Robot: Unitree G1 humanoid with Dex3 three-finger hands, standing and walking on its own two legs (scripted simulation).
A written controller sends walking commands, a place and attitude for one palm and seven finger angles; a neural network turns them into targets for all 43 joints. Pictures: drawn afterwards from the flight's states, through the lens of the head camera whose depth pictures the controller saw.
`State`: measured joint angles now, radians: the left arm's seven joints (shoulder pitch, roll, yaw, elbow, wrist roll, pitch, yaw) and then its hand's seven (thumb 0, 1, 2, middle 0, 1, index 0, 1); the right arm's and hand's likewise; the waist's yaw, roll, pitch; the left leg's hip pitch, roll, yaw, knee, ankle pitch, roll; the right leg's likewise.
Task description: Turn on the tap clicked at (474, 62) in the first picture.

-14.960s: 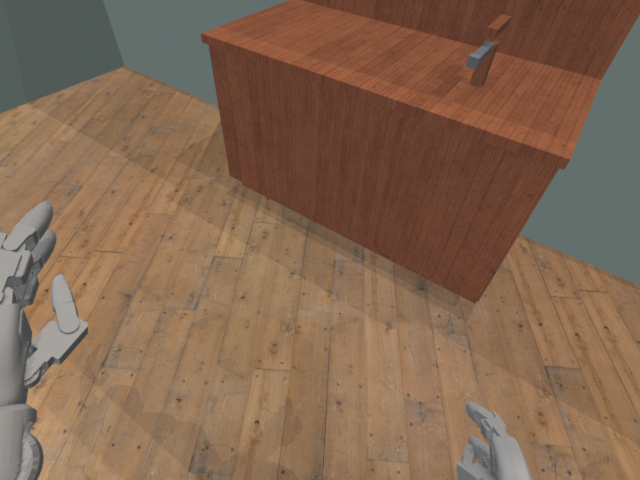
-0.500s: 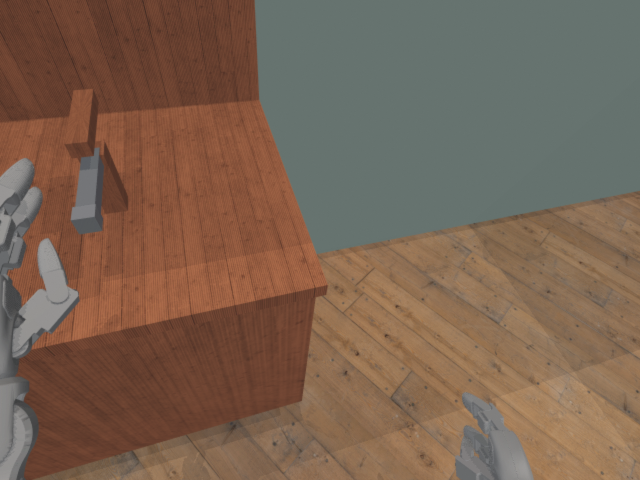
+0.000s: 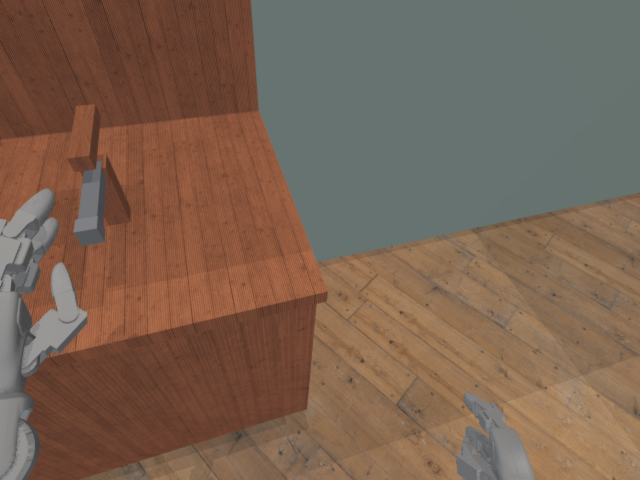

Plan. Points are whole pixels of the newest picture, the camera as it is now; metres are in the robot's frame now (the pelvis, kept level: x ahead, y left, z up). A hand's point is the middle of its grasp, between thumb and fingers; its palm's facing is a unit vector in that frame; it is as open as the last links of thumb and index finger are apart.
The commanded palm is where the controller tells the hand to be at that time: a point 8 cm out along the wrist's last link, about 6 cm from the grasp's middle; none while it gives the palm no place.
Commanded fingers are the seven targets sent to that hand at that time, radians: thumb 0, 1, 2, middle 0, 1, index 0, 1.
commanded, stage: look again from close up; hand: left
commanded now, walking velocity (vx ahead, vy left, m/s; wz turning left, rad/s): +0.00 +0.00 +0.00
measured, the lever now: (90, 231) +0.39 +0.36 +0.07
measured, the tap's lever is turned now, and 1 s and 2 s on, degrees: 0 0 0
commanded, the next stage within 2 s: turn the palm inward beside the body in 0.24 s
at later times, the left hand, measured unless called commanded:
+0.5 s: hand (70, 271) +0.24 +0.26 +0.19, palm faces +0.46 -0.85 -0.26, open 7.4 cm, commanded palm +0.16 +0.27 +0.17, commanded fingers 0.00 0.90 0.90 -0.20 -0.30 -0.20 -0.30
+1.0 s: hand (148, 330) +0.22 +0.20 +0.13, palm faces +0.42 -0.85 -0.31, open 7.4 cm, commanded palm +0.16 +0.24 +0.15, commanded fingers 0.00 0.90 0.90 -0.20 -0.30 -0.20 -0.30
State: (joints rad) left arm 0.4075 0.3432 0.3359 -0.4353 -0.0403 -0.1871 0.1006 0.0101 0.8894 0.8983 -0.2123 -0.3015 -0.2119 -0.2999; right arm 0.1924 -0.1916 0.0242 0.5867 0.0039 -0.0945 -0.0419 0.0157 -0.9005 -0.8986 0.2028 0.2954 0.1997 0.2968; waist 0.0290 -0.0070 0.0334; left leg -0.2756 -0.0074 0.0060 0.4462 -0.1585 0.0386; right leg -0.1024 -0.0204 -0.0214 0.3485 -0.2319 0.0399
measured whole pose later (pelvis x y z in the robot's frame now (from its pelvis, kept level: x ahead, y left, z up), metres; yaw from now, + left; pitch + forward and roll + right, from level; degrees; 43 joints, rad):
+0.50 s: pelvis -0.01 -0.02 -0.01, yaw +0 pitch -1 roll +0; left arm 0.15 0.37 0.41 -0.28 -0.13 -0.10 0.05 0.01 0.89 0.90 -0.21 -0.30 -0.21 -0.30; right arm 0.18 -0.21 0.04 0.65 -0.02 -0.13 -0.01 0.02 -0.90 -0.90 0.20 0.30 0.20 0.30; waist 0.05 0.01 0.02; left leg -0.29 -0.02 0.00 0.47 -0.16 0.01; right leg -0.17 -0.03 -0.02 0.49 -0.30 0.02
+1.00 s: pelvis +0.02 -0.07 -0.02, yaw +2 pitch +0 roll +1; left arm 0.36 0.32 0.35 -0.28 -0.18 -0.03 0.01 0.01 0.89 0.90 -0.21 -0.30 -0.21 -0.30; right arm 0.17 -0.26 0.00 0.70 -0.01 -0.17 -0.10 0.02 -0.90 -0.90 0.20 0.30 0.20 0.30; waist 0.06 0.06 -0.02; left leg -0.33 0.03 -0.05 0.59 -0.25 -0.03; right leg -0.20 0.02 -0.07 0.61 -0.41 -0.05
